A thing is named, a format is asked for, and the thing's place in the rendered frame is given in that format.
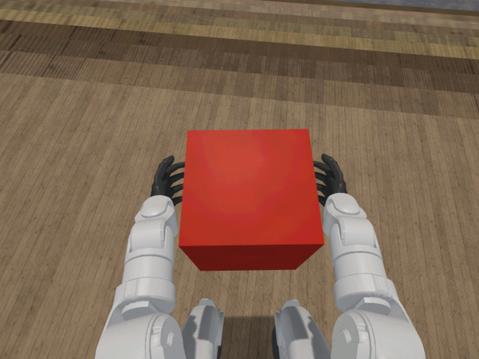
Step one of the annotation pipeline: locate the robot right upper arm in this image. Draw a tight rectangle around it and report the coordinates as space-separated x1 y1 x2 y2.
331 309 425 359

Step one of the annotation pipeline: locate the robot left upper arm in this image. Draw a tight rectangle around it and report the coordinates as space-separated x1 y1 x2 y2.
96 313 186 359

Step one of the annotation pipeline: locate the robot right thigh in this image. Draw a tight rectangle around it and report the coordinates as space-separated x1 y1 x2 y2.
275 306 332 359

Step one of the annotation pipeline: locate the robot right forearm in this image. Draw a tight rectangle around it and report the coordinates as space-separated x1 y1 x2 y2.
323 193 426 359

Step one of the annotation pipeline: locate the robot left forearm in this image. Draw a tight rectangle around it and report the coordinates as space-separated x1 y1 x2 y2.
95 195 178 359

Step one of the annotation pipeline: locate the right robot hand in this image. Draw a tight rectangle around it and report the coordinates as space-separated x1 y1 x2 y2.
313 153 347 207

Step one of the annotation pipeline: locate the left robot hand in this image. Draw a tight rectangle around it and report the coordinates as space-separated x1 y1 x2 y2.
150 156 185 206

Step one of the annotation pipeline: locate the robot left thigh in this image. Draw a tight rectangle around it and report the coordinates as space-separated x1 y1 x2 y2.
181 305 224 359

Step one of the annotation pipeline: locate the carton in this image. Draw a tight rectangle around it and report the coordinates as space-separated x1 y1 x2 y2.
179 129 325 271

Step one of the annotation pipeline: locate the robot thigh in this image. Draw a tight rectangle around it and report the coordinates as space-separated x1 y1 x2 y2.
181 305 224 359
275 306 332 359

